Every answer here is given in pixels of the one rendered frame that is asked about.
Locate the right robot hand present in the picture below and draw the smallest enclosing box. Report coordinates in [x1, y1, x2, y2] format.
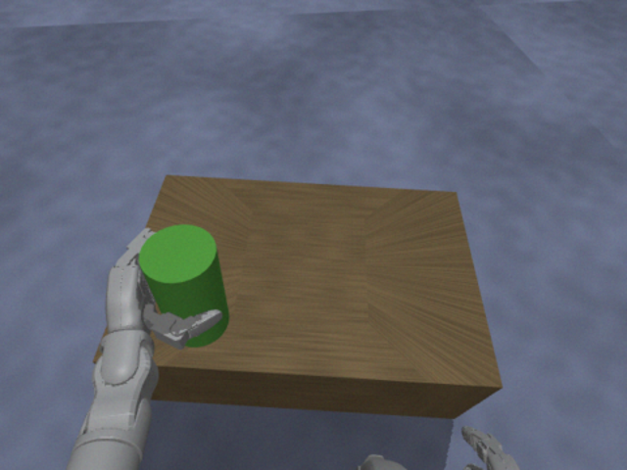
[461, 426, 520, 470]

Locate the left robot hand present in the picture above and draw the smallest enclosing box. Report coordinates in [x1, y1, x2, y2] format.
[106, 228, 222, 350]

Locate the can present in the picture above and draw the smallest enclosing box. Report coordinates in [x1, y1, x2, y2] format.
[139, 224, 229, 348]

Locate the left robot arm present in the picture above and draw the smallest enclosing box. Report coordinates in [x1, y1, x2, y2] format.
[66, 329, 159, 470]

